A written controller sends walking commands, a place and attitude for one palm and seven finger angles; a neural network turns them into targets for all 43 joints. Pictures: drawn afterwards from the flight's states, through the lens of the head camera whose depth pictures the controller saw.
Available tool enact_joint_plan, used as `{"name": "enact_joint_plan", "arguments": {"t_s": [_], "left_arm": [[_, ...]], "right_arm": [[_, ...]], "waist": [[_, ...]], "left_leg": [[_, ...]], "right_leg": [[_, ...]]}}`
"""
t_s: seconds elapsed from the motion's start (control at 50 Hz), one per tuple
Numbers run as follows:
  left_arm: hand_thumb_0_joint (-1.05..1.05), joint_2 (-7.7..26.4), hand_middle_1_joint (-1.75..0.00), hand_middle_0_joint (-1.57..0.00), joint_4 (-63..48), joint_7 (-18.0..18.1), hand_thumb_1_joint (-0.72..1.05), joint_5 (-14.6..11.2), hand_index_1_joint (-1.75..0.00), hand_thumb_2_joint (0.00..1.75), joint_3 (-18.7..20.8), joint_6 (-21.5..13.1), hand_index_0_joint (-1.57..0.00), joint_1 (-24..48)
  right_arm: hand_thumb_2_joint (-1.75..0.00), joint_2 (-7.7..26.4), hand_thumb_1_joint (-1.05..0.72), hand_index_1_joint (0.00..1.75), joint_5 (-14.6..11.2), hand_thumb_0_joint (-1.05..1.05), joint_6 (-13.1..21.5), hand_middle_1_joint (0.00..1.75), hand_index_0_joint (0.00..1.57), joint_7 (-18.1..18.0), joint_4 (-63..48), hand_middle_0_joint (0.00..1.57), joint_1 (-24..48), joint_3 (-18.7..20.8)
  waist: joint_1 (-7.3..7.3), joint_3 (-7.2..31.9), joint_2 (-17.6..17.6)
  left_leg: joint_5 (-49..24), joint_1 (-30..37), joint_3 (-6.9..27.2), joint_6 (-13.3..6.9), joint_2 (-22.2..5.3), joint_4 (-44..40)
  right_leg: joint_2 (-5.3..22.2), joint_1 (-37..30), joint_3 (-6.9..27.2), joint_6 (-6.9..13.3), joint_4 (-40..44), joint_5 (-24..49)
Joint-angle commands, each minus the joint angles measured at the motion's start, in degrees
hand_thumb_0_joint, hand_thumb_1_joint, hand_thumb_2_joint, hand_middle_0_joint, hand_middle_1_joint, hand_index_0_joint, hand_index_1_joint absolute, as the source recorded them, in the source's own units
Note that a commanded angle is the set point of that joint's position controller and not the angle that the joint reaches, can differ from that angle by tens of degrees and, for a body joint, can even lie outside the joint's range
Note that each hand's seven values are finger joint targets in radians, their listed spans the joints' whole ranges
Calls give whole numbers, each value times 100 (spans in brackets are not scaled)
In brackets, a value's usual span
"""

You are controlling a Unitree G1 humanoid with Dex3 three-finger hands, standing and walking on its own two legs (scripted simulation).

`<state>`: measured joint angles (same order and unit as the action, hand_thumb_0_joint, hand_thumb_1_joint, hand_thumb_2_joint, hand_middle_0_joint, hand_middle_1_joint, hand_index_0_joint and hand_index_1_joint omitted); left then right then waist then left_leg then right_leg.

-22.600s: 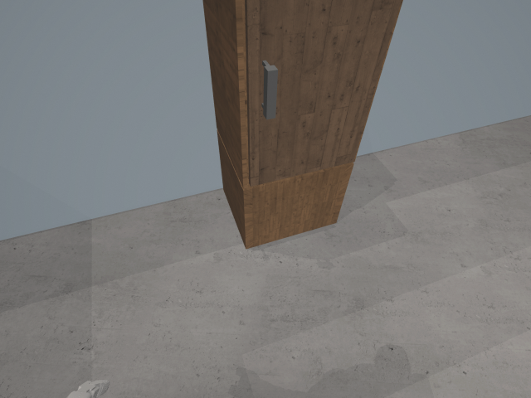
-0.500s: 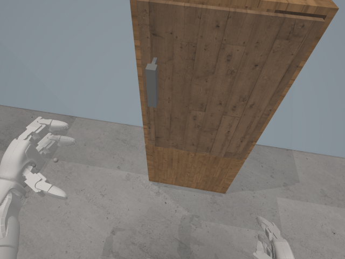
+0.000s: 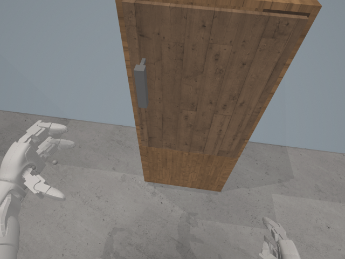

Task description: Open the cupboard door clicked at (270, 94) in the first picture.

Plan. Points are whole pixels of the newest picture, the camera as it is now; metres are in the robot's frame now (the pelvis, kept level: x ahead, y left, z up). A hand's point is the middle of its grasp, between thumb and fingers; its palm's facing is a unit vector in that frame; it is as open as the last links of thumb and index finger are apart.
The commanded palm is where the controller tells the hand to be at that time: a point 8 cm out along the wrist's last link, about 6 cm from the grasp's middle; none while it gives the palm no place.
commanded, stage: raise the hand with hooked fingers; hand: left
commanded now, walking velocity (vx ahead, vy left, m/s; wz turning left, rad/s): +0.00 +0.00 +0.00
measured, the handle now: (143, 83) +0.58 +0.13 +0.07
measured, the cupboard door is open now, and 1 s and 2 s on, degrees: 0 0 0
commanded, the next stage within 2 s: move the hooked fingers beside the handle in 0.04 s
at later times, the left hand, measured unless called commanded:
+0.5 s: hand (74, 141) +0.34 +0.25 +0.08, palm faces -0.10 -1.00 +0.00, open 14.0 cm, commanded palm +0.32 +0.30 +0.08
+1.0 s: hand (92, 121) +0.41 +0.23 +0.08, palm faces -0.10 -0.99 +0.00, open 14.0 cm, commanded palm +0.39 +0.28 +0.08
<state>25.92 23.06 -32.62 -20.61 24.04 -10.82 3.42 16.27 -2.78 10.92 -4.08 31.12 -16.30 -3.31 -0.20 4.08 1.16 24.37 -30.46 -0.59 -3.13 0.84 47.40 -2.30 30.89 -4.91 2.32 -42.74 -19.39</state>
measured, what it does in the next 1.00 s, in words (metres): stands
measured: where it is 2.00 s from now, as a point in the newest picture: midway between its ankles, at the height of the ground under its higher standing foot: outside the picture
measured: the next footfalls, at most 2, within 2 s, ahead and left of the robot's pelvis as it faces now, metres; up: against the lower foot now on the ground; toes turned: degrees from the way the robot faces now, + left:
none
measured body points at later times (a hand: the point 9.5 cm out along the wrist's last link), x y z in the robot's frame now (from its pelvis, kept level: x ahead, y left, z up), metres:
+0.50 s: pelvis +0.00 +0.00 +0.00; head +0.04 +0.01 +0.44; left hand +0.34 +0.30 +0.09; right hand +0.14 -0.25 -0.08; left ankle -0.01 +0.08 -0.71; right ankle +0.02 -0.10 -0.71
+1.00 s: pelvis -0.01 +0.01 -0.01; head +0.06 +0.02 +0.44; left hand +0.41 +0.28 +0.08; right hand +0.09 -0.26 -0.10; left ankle -0.01 +0.08 -0.71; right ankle +0.02 -0.10 -0.71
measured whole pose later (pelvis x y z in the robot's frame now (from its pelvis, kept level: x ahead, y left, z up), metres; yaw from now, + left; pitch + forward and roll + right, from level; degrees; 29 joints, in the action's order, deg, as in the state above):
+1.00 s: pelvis -0.01 +0.01 -0.01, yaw -1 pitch +12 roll -2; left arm 26.9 48.7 -26.6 -13.5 19.5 -15.2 32.4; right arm 16.1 -2.4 5.2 -3.4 33.5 -18.2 -3.6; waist -3.9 4.1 0.1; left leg 24.4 -37.6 -1.3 -3.5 1.3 50.0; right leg -1.7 38.4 -4.3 1.9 -45.9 -19.5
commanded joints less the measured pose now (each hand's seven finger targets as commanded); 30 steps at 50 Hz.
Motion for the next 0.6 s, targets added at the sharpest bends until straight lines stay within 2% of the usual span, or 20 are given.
{"name": "enact_joint_plan", "arguments": {"t_s": [0.0, 0.12, 0.16, 0.2, 0.22, 0.24, 0.26, 0.28, 0.3, 0.32, 0.36, 0.38, 0.42, 0.44, 0.46, 0.48, 0.5, 0.52, 0.56, 0.58], "left_arm": [[0, 1563, -120, -30, -1129, -39, -50, -217, -120, 30, 536, -381, -30, 1371], [0, 1556, -120, -30, -930, -42, -50, -194, -120, 30, 538, -384, -30, 1339], [0, 1390, -120, -30, -857, -21, -50, -156, -120, 30, 264, -392, -30, 2016], [0, 1482, -120, -30, -774, -5, -50, -120, -120, 30, 222, -427, -30, 2533], [0, 1395, -120, -30, -709, 14, -50, -78, -120, 30, 118, -454, -30, 2599], [0, 1290, -120, -30, -683, 27, -50, -53, -120, 30, 2, -461, -30, 2641], [0, 1432, -120, -30, -646, 69, -50, -15, -120, 30, 95, -477, -30, 2734], [0, 1484, -120, -30, -517, 82, -50, -5, -120, 30, 98, -469, -30, 2778], [0, 1530, -120, -30, -493, 104, -50, 37, -120, 30, 92, -469, -30, 2945], [0, 1542, -120, -30, -333, 132, -50, 72, -120, 30, 113, -464, -30, 2956], [0, 1579, -120, -30, -174, 183, -50, 100, -120, 30, 191, -462, -30, 2833], [0, 1769, -120, -30, -209, 196, -50, 83, -120, 30, 371, -473, -30, 2810], [0, 1724, -120, -30, 7, 211, -50, 103, -120, 30, 360, -440, -30, 2783], [0, 1763, -120, -30, -45, 235, -50, 109, -120, 30, 411, -465, -30, 2743], [0, 1628, -120, -30, 27, 242, -50, 114, -120, 30, 320, -439, -30, 2669], [0, 1728, -120, -30, -3, 239, -50, 82, -120, 30, 378, -466, -30, 2899], [0, 1742, -120, -30, 102, 240, -50, 102, -120, 30, 408, -462, -30, 2791], [0, 1617, -120, -30, 61, 240, -50, 85, -120, 30, 332, -483, -30, 2752], [0, 1603, -120, -30, 106, 256, -50, 129, -120, 30, 275, -511, -30, 2929], [0, 1553, -120, -30, 65, 240, -50, 92, -120, 30, 240, -545, -30, 3019]], "right_arm": [[-90, 831, -90, 30, -30, 0, 315, 30, 20, -68, -838, 20, 223, 349], [-90, 819, -90, 30, -38, 0, 307, 30, 20, -74, -856, 20, 248, 327], [-90, 830, -90, 30, -46, 0, 293, 30, 20, -116, -790, 20, 249, 305], [-90, 845, -90, 30, -45, 0, 271, 30, 20, -161, -726, 20, 227, 302], [-90, 834, -90, 30, -53, 0, 284, 30, 20, -171, -704, 20, 203, 305], [-90, 828, -90, 30, -53, 0, 296, 30, 20, -183, -709, 20, 184, 302], [-90, 843, -90, 30, -55, 0, 301, 30, 20, -192, -667, 20, 152, 316], [-90, 870, -90, 30, -39, 0, 275, 30, 20, -186, -645, 20, 124, 306], [-90, 858, -90, 30, -34, 0, 260, 30, 20, -178, -641, 20, 138, 292], [-90, 856, -90, 30, -41, 0, 238, 30, 20, -181, -610, 20, 103, 301], [-90, 854, -90, 30, -37, 0, 210, 30, 20, -144, -623, 20, 81, 303], [-90, 869, -90, 30, -9, 0, 189, 30, 20, -122, -653, 20, 71, 304], [-90, 848, -90, 30, -20, 0, 120, 30, 20, -94, -662, 20, 25, 299], [-90, 847, -90, 30, -19, 0, 102, 30, 20, -73, -681, 20, 18, 313], [-90, 836, -90, 30, -19, 0, 81, 30, 20, -52, -710, 20, 14, 309], [-90, 853, -90, 30, -2, 0, 61, 30, 20, -42, -716, 20, 9, 299], [-90, 848, -90, 30, -13, 0, 30, 30, 20, -30, -710, 20, -39, 322], [-90, 850, -90, 30, -14, 0, 12, 30, 20, -16, -731, 20, -70, 331], [-90, 876, -90, 30, -20, 0, -31, 30, 20, -10, -713, 20, -119, 353], [-90, 876, -90, 30, -10, 0, -39, 30, 20, -2, -720, 20, -124, 352]], "waist": [[12, 1254, 334], [35, 1236, 327], [-131, 1092, 318], [-183, 1086, 402], [-189, 1176, 473], [-191, 1245, 474], [-187, 1322, 483], [-184, 1345, 323], [-168, 1427, 469], [-180, 1430, 337], [-98, 1491, 403], [2, 1683, 444], [-21, 1672, 320], [23, 1721, 391], [3, 1670, 457], [14, 1650, 483], [-1, 1630, 372], [-12, 1694, 331], [-89, 1659, 288], [-75, 1679, 385]], "left_leg": [[-1586, 358, 350, 187, -54, -777], [-1486, 302, 329, 185, -52, -778], [-1202, 277, 360, 171, -55, -775], [-1080, 263, 378, 175, -62, -742], [-1051, 348, 408, 181, -60, -764], [-1027, 394, 413, 179, -58, -775], [-1102, 423, 419, 183, -63, -760], [-1180, 390, 432, 187, -65, -722], [-1164, 370, 433, 197, -64, -734], [-1212, 357, 440, 202, -70, -747], [-1378, 342, 426, 218, -65, -758], [-1621, 367, 415, 235, -45, -699], [-1744, 287, 366, 233, -58, -707], [-1802, 277, 353, 239, -63, -711], [-1793, 267, 317, 228, -58, -708], [-1914, 231, 330, 249, -52, -672], [-1892, 196, 306, 242, -73, -682], [-1938, 222, 305, 235, -74, -692], [-1877, 197, 298, 220, -87, -691], [-2010, 253, 307, 231, -77, -650]], "right_leg": [[66, -879, 415, 11, 469, 1051], [84, -868, 428, 11, 464, 960], [83, -614, 415, -15, 485, 702], [84, -540, 460, -2, 500, 536], [96, -510, 437, 4, 484, 483], [107, -484, 430, 0, 477, 466], [113, -510, 431, -1, 463, 539], [81, -536, 434, 17, 439, 601], [108, -542, 440, 16, 414, 594], [112, -577, 420, 12, 394, 654], [123, -653, 405, 25, 346, 822], [102, -806, 424, 54, 286, 1040], [117, -868, 418, 26, 264, 1249], [123, -902, 422, 22, 249, 1304], [117, -854, 427, 20, 256, 1319], [93, -901, 436, 54, 218, 1433], [94, -890, 436, 26, 230, 1438], [92, -890, 426, 14, 224, 1486], [91, -819, 423, 3, 230, 1464], [61, -798, 426, 36, 195, 1525]]}}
